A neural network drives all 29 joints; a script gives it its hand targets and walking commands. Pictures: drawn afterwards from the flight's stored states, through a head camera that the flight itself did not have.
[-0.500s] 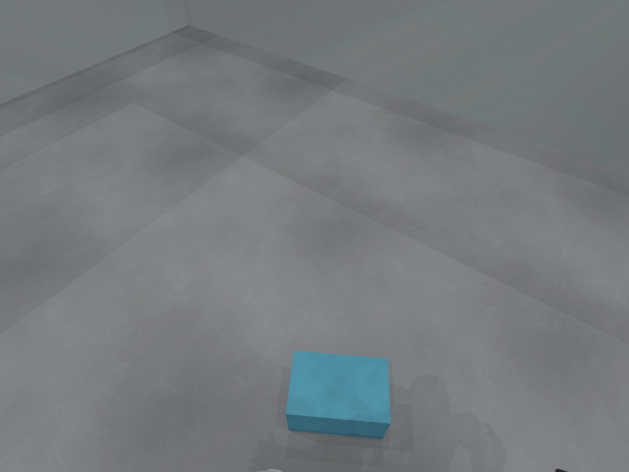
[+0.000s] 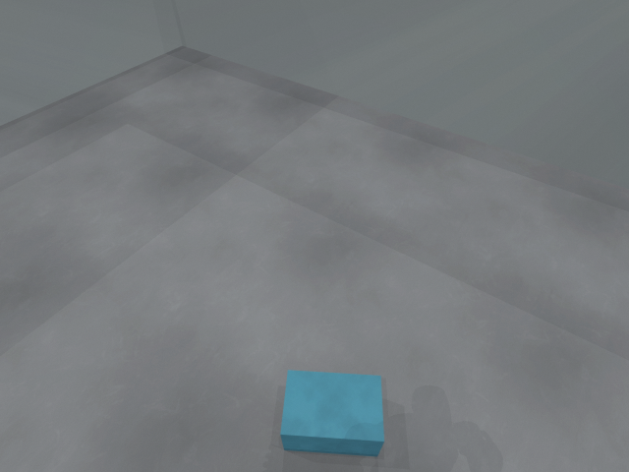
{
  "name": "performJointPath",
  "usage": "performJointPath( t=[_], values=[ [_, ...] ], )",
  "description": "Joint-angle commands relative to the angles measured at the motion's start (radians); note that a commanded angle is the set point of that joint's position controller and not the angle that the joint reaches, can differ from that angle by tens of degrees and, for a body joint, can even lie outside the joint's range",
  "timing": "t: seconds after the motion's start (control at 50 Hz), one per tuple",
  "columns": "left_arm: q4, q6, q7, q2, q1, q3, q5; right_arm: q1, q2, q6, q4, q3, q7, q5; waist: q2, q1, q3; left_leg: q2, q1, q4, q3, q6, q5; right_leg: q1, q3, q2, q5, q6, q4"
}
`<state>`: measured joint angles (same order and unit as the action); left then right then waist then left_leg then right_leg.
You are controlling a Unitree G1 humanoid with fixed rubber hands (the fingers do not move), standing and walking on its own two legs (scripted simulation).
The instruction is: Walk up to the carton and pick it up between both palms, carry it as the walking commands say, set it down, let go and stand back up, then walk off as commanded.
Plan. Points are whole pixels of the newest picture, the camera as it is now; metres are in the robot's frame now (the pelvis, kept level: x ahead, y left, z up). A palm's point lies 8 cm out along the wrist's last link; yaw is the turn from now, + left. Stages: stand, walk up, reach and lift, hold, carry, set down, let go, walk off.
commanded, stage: walk up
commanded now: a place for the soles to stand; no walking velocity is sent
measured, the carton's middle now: (332, 413) +0.43 -0.01 -0.69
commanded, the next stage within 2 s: reach and lift in 0.86 s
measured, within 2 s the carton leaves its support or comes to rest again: neither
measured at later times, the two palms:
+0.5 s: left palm out of the picture +0.11 +0.30 -0.10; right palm out of the picture +0.09 -0.31 -0.11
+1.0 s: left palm out of the picture +0.15 +0.29 -0.10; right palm out of the picture +0.15 -0.29 -0.10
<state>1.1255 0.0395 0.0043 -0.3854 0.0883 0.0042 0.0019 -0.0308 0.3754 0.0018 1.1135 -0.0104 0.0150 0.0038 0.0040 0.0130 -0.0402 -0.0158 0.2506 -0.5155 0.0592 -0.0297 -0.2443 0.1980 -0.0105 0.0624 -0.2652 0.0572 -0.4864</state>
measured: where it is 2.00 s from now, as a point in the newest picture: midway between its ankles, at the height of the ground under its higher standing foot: outside the picture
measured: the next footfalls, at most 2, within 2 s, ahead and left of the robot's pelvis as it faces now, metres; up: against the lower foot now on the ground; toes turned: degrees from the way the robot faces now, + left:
none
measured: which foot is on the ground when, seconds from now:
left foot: down 0.00-1.00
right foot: down 0.00-1.00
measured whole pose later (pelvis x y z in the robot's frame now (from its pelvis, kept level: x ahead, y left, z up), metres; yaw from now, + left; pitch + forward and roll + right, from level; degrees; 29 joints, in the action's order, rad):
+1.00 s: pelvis +0.00 -0.01 -0.01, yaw -1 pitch +1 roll +0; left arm 0.67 -0.23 -0.05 -0.34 0.07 -0.11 0.03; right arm -0.03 0.32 0.22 0.69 -0.09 0.05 0.05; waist 0.00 0.01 -0.14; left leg -0.03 0.33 -0.57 0.03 -0.04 -0.26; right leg 0.30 0.01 0.05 -0.30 0.05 -0.56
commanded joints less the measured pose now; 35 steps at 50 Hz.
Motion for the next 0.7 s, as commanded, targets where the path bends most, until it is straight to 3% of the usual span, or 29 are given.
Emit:
performJointPath(
  t=[0.0,0.18,0.68],
  values=[
    [-0.045,0.017,0.011,-0.229,-0.045,-0.042,0.005,0.046,0.21,-0.012,-0.039,-0.038,-0.006,0.003,-0.007,-0.008,0.092,-0.073,-0.044,0.116,0.064,0.063,0.062,-0.009,0.07,0.078,0.065,-0.082,0.121],
    [-0.042,0.015,0.012,-0.219,-0.059,-0.045,0.003,0.027,0.209,-0.014,-0.02,-0.035,-0.007,0.004,-0.017,-0.011,0.095,-0.083,-0.074,0.138,0.056,0.062,0.195,-0.063,0.051,0.079,0.173,-0.074,0.134],
    [-0.054,0.006,0.016,-0.208,-0.058,-0.048,0.004,0.006,0.202,-0.009,-0.025,-0.038,-0.012,0.006,0.004,-0.012,0.091,-0.092,-0.113,0.164,0.043,0.061,0.255,-0.098,0.026,0.078,0.216,-0.069,0.151]
  ],
)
